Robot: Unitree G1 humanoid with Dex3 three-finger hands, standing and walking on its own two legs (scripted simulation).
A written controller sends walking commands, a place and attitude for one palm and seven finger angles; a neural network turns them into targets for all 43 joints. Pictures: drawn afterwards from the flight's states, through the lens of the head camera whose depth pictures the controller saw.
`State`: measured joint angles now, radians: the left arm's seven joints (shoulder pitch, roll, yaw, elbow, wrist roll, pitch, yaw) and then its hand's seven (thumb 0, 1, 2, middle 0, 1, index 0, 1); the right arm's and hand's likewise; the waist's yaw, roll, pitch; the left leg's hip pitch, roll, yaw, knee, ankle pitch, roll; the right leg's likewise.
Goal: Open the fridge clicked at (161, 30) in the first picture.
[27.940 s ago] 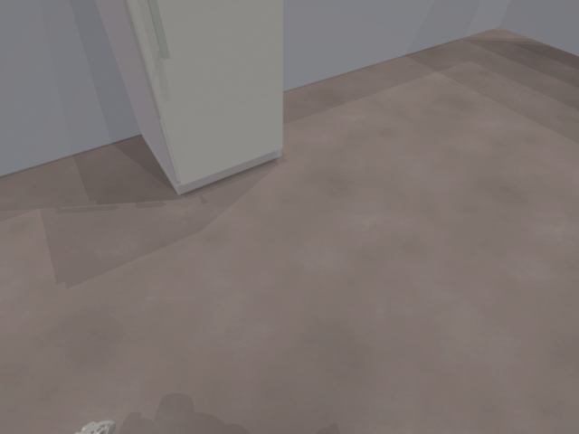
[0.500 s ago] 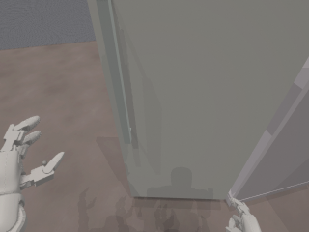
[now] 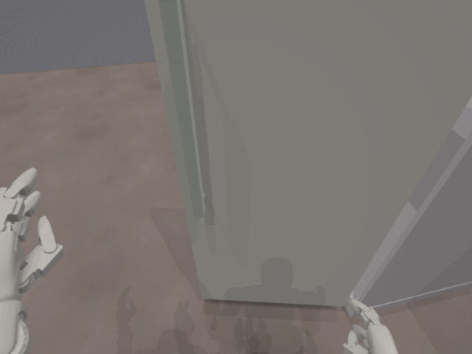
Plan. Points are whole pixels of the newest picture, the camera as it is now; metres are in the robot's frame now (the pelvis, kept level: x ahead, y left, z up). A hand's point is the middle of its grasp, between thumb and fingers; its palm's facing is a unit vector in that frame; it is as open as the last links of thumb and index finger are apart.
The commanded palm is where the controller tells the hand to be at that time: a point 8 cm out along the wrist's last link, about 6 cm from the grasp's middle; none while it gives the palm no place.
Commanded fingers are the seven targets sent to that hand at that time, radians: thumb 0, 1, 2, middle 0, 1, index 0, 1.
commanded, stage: draw the hand back to the body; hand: left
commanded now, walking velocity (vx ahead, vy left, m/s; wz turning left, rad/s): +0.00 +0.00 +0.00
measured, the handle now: (190, 129) +0.47 +0.16 +0.16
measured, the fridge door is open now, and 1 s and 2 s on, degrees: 74 74 74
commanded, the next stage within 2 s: step back with the hand held close in 0.02 s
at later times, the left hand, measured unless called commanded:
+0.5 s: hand (49, 261) +0.17 +0.28 +0.15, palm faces +0.39 -0.79 -0.47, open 7.4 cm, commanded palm +0.12 +0.32 +0.17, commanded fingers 0.00 0.90 0.90 -0.20 -0.30 -0.20 -0.30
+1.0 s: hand out of the picture +0.09 +0.29 +0.15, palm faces +0.52 -0.76 -0.39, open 7.4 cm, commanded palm +0.03 +0.33 +0.17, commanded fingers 0.00 0.90 0.90 -0.20 -0.30 -0.20 -0.30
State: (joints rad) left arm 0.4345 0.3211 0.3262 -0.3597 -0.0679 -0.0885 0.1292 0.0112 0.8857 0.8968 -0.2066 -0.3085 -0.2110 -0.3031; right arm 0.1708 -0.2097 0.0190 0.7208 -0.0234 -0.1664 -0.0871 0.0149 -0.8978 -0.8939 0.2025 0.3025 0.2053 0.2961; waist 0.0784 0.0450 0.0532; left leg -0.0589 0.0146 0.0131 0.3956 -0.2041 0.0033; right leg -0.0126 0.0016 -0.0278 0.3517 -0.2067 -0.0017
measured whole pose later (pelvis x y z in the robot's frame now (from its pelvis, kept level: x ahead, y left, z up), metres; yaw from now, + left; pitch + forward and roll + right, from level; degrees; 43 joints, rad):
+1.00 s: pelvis -0.10 +0.02 -0.03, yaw +2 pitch -2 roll -2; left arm 0.47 0.37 0.41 -0.50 -0.01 -0.24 0.18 0.01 0.89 0.90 -0.21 -0.30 -0.21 -0.30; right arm 0.20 -0.21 0.01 0.62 -0.01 -0.11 -0.09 0.01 -0.90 -0.89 0.20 0.30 0.21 0.30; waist 0.02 0.00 0.05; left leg -0.46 -0.01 0.01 0.67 -0.25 0.04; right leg -0.40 0.00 0.00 0.60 -0.17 0.02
